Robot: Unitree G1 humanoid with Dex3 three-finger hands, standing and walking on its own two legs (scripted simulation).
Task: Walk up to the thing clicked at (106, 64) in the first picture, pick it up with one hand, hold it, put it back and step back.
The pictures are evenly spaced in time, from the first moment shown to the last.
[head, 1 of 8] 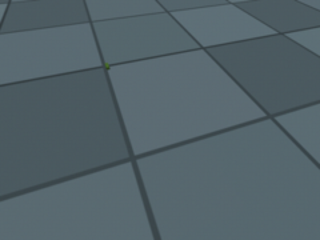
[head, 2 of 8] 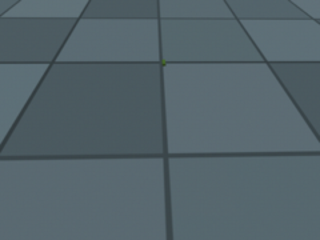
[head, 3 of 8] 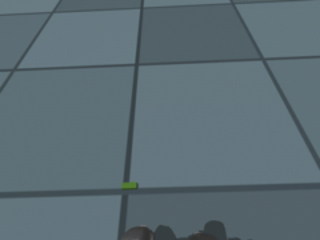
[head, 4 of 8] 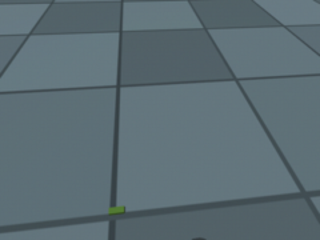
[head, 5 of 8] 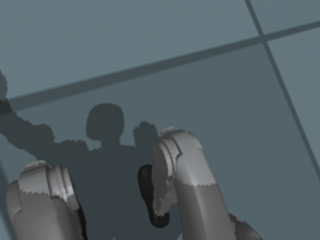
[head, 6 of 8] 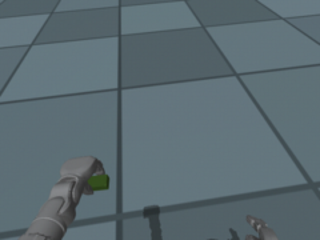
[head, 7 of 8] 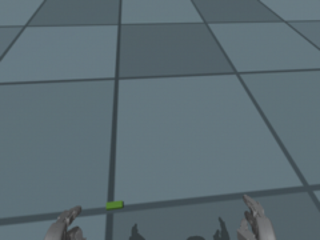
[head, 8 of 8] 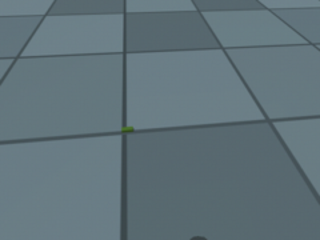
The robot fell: no
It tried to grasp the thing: yes
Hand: left
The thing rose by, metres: 0.69
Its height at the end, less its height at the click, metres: +0.00
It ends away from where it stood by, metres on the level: 0.01
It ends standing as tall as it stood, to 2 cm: yes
